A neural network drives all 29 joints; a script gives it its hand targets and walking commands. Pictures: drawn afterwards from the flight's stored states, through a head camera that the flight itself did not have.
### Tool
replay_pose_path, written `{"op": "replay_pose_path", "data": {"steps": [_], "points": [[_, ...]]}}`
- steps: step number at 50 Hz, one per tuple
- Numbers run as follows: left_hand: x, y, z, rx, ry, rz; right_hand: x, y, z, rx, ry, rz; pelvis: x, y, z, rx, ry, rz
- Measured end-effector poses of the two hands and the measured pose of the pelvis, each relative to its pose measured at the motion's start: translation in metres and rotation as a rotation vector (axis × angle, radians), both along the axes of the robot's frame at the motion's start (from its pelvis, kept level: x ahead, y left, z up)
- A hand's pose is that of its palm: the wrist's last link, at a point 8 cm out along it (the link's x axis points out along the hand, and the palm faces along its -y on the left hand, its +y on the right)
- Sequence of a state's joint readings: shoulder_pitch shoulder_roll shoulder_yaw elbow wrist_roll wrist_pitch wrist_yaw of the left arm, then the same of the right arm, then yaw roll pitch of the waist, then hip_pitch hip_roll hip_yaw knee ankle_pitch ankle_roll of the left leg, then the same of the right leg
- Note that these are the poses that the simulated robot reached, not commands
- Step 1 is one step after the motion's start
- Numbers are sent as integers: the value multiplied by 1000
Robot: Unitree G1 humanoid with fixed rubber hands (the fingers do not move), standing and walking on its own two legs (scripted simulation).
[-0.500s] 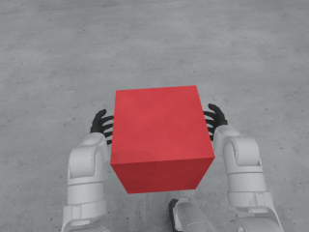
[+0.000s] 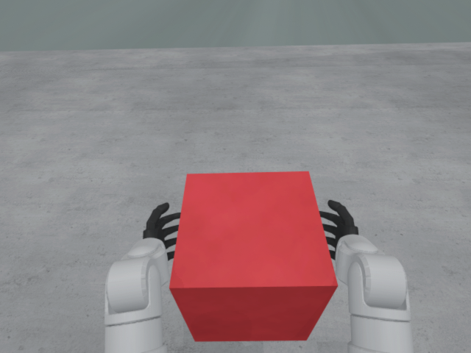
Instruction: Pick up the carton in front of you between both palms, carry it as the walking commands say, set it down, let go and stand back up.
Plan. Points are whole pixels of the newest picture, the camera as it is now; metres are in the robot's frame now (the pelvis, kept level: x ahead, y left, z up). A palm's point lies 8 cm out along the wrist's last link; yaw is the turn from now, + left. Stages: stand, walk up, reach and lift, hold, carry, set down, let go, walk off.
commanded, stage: carry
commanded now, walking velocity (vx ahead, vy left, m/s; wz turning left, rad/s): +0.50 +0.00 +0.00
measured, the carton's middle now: (249, 260) +0.29 +0.00 +0.03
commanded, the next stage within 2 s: none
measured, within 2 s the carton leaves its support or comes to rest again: neither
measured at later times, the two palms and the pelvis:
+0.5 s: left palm (193, 150) +0.55 +0.12 +0.09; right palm (322, 151) +0.54 -0.18 +0.08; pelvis +0.28 -0.02 -0.01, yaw -1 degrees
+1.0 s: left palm (194, 94) +0.86 +0.16 +0.08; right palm (290, 90) +0.85 -0.14 +0.09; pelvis +0.59 +0.01 -0.01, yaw -2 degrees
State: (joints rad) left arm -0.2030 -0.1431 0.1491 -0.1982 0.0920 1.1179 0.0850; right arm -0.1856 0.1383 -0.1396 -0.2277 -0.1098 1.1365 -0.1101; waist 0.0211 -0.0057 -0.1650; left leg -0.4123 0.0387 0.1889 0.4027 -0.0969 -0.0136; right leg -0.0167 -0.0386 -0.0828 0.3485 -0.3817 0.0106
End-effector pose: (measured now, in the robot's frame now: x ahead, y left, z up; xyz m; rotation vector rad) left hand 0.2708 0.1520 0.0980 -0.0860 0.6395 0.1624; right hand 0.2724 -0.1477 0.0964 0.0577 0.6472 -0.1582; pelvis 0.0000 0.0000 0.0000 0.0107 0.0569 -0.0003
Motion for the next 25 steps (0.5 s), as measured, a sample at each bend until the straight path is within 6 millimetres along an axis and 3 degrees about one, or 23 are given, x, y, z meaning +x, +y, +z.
{"op": "replay_pose_path", "data": {"steps": [2, 5, 12, 19, 25], "points": [[21, 4, -10, 0, 8, -26, 16, 4, -5, -25, 9, -7, 23, 8, -7, 14, -5, -15], [44, 6, -17, 4, 76, -56, 32, 6, -12, -28, 77, -30, 50, 16, -2, 4, -5, -35], [110, 5, -3, 15, 95, -88, 89, 5, 0, -20, 97, -60, 115, 22, 14, -20, 9, -38], [191, -4, 6, 20, 47, -62, 178, -4, 8, -19, 48, -33, 199, 7, 11, -19, 5, -33], [276, -28, -8, 47, 34, -40, 269, -28, -14, 7, 35, -11, 284, -20, -12, -24, -10, -9]]}}
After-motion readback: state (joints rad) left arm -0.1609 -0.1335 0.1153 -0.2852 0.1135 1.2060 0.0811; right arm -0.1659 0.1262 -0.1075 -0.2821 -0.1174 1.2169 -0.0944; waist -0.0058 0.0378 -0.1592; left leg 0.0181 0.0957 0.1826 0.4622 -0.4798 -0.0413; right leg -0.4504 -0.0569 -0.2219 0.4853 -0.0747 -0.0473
